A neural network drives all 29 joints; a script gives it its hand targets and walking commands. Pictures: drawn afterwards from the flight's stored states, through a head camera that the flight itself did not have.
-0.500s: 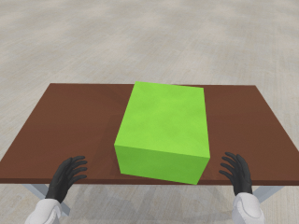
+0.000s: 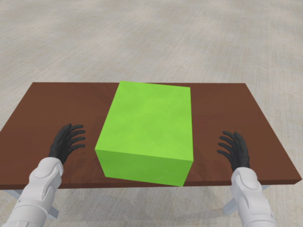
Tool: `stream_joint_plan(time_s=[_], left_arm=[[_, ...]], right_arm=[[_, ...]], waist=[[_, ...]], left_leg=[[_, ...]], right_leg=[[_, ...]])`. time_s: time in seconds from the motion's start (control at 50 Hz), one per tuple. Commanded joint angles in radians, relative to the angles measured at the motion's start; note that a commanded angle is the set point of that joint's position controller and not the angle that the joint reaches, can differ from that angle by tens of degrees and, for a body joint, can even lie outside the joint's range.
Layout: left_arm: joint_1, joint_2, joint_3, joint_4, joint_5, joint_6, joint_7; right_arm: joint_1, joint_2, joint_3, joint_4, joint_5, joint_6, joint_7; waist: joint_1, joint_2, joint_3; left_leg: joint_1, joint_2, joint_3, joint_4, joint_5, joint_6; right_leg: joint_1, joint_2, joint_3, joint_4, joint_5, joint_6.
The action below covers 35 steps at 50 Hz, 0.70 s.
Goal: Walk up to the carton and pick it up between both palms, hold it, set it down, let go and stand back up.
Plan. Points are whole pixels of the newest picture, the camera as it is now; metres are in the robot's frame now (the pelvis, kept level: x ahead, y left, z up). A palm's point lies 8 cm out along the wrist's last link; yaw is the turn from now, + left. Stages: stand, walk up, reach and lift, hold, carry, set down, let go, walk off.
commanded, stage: reach and lift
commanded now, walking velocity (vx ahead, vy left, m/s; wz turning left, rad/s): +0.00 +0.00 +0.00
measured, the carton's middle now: (149, 130) +0.44 -0.01 -0.06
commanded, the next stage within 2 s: none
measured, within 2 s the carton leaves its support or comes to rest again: neither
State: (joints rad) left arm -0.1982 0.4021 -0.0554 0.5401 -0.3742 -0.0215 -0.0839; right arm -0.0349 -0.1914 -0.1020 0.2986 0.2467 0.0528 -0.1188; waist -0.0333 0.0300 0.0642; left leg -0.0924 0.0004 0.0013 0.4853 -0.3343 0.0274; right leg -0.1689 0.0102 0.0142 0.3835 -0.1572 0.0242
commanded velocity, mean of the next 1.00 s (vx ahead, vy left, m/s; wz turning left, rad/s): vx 0.00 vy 0.00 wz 0.00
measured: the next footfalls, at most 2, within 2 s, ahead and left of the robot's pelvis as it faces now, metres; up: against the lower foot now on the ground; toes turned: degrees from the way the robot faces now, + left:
none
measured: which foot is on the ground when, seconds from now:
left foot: down 0.00-1.00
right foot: down 0.00-1.00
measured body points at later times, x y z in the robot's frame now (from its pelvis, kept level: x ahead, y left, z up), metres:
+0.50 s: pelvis -0.01 +0.00 +0.00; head +0.01 +0.01 +0.45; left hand +0.40 +0.23 +0.08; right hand +0.34 -0.24 +0.06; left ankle -0.04 +0.09 -0.74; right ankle +0.04 -0.14 -0.74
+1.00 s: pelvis -0.01 +0.00 -0.01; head +0.04 +0.01 +0.44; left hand +0.45 +0.21 +0.09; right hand +0.39 -0.26 +0.07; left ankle -0.04 +0.09 -0.74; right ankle +0.04 -0.14 -0.74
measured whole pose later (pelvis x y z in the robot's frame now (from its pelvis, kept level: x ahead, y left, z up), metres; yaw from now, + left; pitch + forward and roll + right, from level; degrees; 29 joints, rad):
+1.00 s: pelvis -0.01 +0.00 -0.01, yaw +2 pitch +13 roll -2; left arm -0.93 0.44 -0.18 1.25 -0.44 -0.10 -0.09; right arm -0.74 -0.31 -0.01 1.02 0.36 -0.06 -0.09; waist -0.12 0.04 -0.15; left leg -0.52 -0.02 -0.05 0.62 -0.33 0.02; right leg -0.55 -0.01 -0.04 0.47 -0.15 0.02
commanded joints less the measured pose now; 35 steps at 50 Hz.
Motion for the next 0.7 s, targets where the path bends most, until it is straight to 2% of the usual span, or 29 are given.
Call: stream_joint_plan(time_s=[0.0, 0.02, 0.04, 0.08, 0.1, 0.12, 0.14, 0.16, 0.18, 0.2, 0.22, 0.24, 0.26, 0.28, 0.3, 0.32, 0.36, 0.38, 0.4, 0.42, 0.44, 0.46, 0.48, 0.5, 0.52, 0.56, 0.6, 0.62, 0.68], left_arm=[[-0.399, 0.242, 0.113, -0.097, 0.008, -0.059, -0.018], [-0.407, 0.24, 0.117, -0.069, 0.011, -0.047, -0.025], [-0.391, 0.234, 0.125, -0.076, 0.009, -0.053, -0.031], [-0.415, 0.229, 0.13, -0.01, 0.016, -0.039, -0.054], [-0.46, 0.236, 0.122, -0.009, 0.011, -0.04, -0.055], [-0.451, 0.229, 0.133, 0.0, 0.012, -0.035, -0.062], [-0.502, 0.241, 0.123, 0.017, 0.005, -0.037, -0.064], [-0.532, 0.25, 0.103, 0.025, -0.009, -0.045, -0.063], [-0.549, 0.262, 0.104, 0.072, -0.022, -0.047, -0.068], [-0.526, 0.254, 0.085, 0.097, -0.016, -0.042, -0.074], [-0.661, 0.294, 0.101, 0.109, -0.024, -0.042, -0.073], [-0.607, 0.284, 0.09, 0.113, -0.022, -0.046, -0.074], [-0.672, 0.295, 0.086, 0.132, -0.038, -0.057, -0.071], [-0.723, 0.295, 0.073, 0.092, -0.034, -0.063, -0.064], [-0.749, 0.301, 0.068, 0.14, -0.046, -0.063, -0.059], [-0.732, 0.292, 0.061, 0.097, -0.037, -0.071, -0.059], [-0.751, 0.303, 0.071, 0.125, -0.03, -0.075, -0.05], [-0.788, 0.279, 0.046, 0.159, -0.025, -0.068, -0.052], [-0.781, 0.284, 0.058, 0.139, -0.003, -0.066, -0.04], [-0.904, 0.291, 0.037, 0.214, -0.022, -0.058, -0.043], [-0.841, 0.278, 0.029, 0.196, -0.007, -0.066, -0.037], [-0.824, 0.264, 0.024, 0.213, 0.002, -0.056, -0.038], [-0.919, 0.267, 0.007, 0.251, -0.011, -0.055, -0.038], [-0.835, 0.26, 0.023, 0.223, 0.009, -0.052, -0.037], [-0.881, 0.256, 0.021, 0.299, 0.019, -0.048, -0.038], [-0.916, 0.234, -0.001, 0.299, 0.011, -0.042, -0.027], [-0.993, 0.246, 0.0, 0.324, 0.011, -0.061, -0.012], [-1.04, 0.258, -0.012, 0.331, 0.007, -0.064, -0.011], [-1.126, 0.241, -0.04, 0.377, -0.034, -0.085, 0.012]], right_arm=[[-0.308, -0.092, 0.004, -0.13, 0.001, -0.039, -0.013], [-0.321, -0.111, -0.005, -0.094, 0.0, -0.034, -0.017], [-0.294, -0.09, 0.005, -0.092, -0.007, -0.044, -0.02], [-0.316, -0.095, 0.005, -0.032, -0.012, -0.044, -0.035], [-0.365, -0.099, 0.001, -0.031, -0.008, -0.053, -0.043], [-0.359, -0.102, 0.009, -0.037, -0.006, -0.057, -0.049], [-0.431, -0.105, 0.018, -0.073, -0.002, -0.065, -0.047], [-0.464, -0.106, 0.007, -0.072, -0.01, -0.065, -0.053], [-0.479, -0.095, 0.017, -0.032, -0.01, -0.06, -0.054], [-0.458, -0.1, 0.028, -0.028, -0.004, -0.059, -0.057], [-0.568, -0.098, 0.019, -0.042, -0.008, -0.057, -0.062], [-0.515, -0.094, 0.028, -0.026, -0.001, -0.059, -0.061], [-0.57, -0.116, 0.025, -0.015, -0.002, -0.056, -0.054], [-0.605, -0.112, 0.01, -0.008, -0.001, -0.065, -0.054], [-0.65, -0.124, 0.007, 0.023, 0.0, -0.06, -0.05], [-0.611, -0.124, 0.003, 0.002, 0.006, -0.073, -0.048], [-0.645, -0.162, 0.004, 0.061, 0.018, -0.082, -0.038], [-0.666, -0.152, 0.009, 0.127, 0.031, -0.082, -0.031], [-0.666, -0.18, 0.001, 0.14, 0.039, -0.084, -0.026], [-0.782, -0.19, -0.004, 0.174, 0.03, -0.072, -0.022], [-0.72, -0.2, -0.001, 0.194, 0.04, -0.08, -0.014], [-0.709, -0.187, 0.005, 0.232, 0.053, -0.085, -0.013], [-0.8, -0.207, -0.01, 0.253, 0.038, -0.084, -0.019], [-0.719, -0.219, 0.005, 0.287, 0.056, -0.09, -0.013], [-0.777, -0.227, 0.009, 0.312, 0.061, -0.093, -0.013], [-0.818, -0.235, 0.005, 0.337, 0.069, -0.099, 0.003], [-0.895, -0.24, 0.017, 0.351, 0.078, -0.106, 0.013], [-0.935, -0.268, 0.002, 0.347, 0.071, -0.115, 0.013], [-1.035, -0.292, -0.015, 0.388, 0.071, -0.121, 0.027]], waist=[[0.005, 0.063, -0.318], [-0.013, 0.039, -0.303], [-0.005, 0.027, -0.336], [-0.025, -0.006, -0.333], [-0.032, 0.021, -0.347], [-0.024, -0.009, -0.353], [-0.015, -0.042, -0.351], [-0.035, -0.025, -0.376], [-0.034, -0.05, -0.339], [-0.041, -0.036, -0.342], [-0.055, -0.062, -0.374], [-0.053, -0.072, -0.373], [-0.045, -0.058, -0.371], [-0.06, -0.026, -0.432], [-0.065, -0.034, -0.427], [-0.073, -0.025, -0.48], [-0.059, 0.0, -0.511], [-0.064, 0.041, -0.492], [-0.06, 0.075, -0.5], [-0.068, 0.078, -0.493], [-0.072, 0.09, -0.501], [-0.082, 0.096, -0.495], [-0.104, 0.093, -0.519], [-0.082, 0.101, -0.504], [-0.086, 0.088, -0.494], [-0.089, 0.113, -0.53], [-0.069, 0.104, -0.533], [-0.091, 0.102, -0.577], [-0.097, 0.083, -0.633]], left_leg=[[-0.196, 0.0, 0.009, -0.091, 0.347, -0.063], [-0.203, -0.005, 0.006, -0.095, 0.343, -0.06], [-0.172, -0.005, 0.008, -0.086, 0.391, -0.056], [-0.169, -0.006, 0.002, -0.085, 0.419, -0.055], [-0.166, -0.007, 0.011, -0.077, 0.419, -0.062], [-0.176, -0.014, 0.005, -0.08, 0.41, -0.056], [-0.201, -0.014, 0.008, -0.084, 0.356, -0.045], [-0.215, -0.017, 0.011, -0.085, 0.334, -0.049], [-0.235, -0.021, 0.015, -0.093, 0.292, -0.034], [-0.226, -0.021, 0.013, -0.104, 0.298, -0.034], [-0.289, -0.018, 0.016, -0.094, 0.228, -0.017], [-0.258, -0.022, 0.014, -0.103, 0.241, -0.018], [-0.283, -0.019, 0.013, -0.102, 0.228, -0.025], [-0.262, -0.016, 0.015, -0.092, 0.255, -0.027], [-0.282, -0.016, 0.007, -0.086, 0.256, -0.027], [-0.242, -0.012, 0.007, -0.072, 0.32, -0.035], [-0.196, -0.004, -0.002, -0.056, 0.403, -0.056], [-0.172, -0.002, -0.003, -0.043, 0.417, -0.072], [-0.142, 0.002, -0.012, -0.035, 0.46, -0.088], [-0.169, 0.009, -0.013, -0.028, 0.432, -0.088], [-0.112, 0.015, -0.029, -0.026, 0.489, -0.099], [-0.1, 0.009, -0.03, -0.015, 0.476, -0.102], [-0.139, 0.01, -0.026, -0.009, 0.477, -0.1], [-0.083, 0.005, -0.024, -0.01, 0.512, -0.11], [-0.094, 0.013, -0.039, -0.01, 0.506, -0.106], [-0.072, 0.013, -0.038, 0.005, 0.522, -0.119], [-0.123, 0.007, -0.027, 0.001, 0.488, -0.113], [-0.11, 0.009, -0.035, 0.016, 0.514, -0.113], [-0.115, 0.014, -0.046, 0.034, 0.505, -0.119]], right_leg=[[0.326, -0.022, 0.061, 0.02, 0.223, -0.069], [0.316, -0.022, 0.053, 0.014, 0.235, -0.063], [0.337, -0.02, 0.053, 0.013, 0.291, -0.06], [0.346, -0.019, 0.046, 0.006, 0.326, -0.052], [0.347, -0.02, 0.041, 0.013, 0.324, -0.051], [0.353, -0.019, 0.035, 0.01, 0.329, -0.043], [0.347, -0.025, 0.042, 0.012, 0.309, -0.04], [0.346, -0.025, 0.034, 0.019, 0.296, -0.043], [0.329, -0.035, 0.035, 0.016, 0.274, -0.03], [0.347, -0.041, 0.038, 0.012, 0.323, -0.029], [0.331, -0.042, 0.04, 0.019, 0.249, -0.029], [0.347, -0.039, 0.026, 0.019, 0.288, -0.024], [0.326, -0.037, 0.034, 0.021, 0.239, -0.026], [0.311, -0.029, 0.025, 0.026, 0.236, -0.03], [0.297, -0.026, 0.019, 0.031, 0.22, -0.039], [0.307, -0.017, 0.016, 0.042, 0.297, -0.038], [0.27, -0.001, -0.012, 0.043, 0.298, -0.045], [0.23, -0.004, -0.018, 0.038, 0.268, -0.046], [0.2, 0.001, -0.022, 0.034, 0.259, -0.054], [0.157, 0.001, -0.02, 0.045, 0.209, -0.057], [0.152, 0.006, -0.035, 0.033, 0.245, -0.063], [0.141, 0.007, -0.037, 0.019, 0.231, -0.066], [0.131, 0.004, -0.039, 0.03, 0.237, -0.067], [0.147, 0.009, -0.052, 0.018, 0.269, -0.06], [0.105, 0.015, -0.05, 0.019, 0.224, -0.065], [0.058, 0.012, -0.063, 0.01, 0.216, -0.069], [0.044, 0.01, -0.059, 0.021, 0.196, -0.067], [0.026, 0.015, -0.07, 0.029, 0.219, -0.07], [-0.069, 0.02, -0.081, 0.036, 0.169, -0.068]])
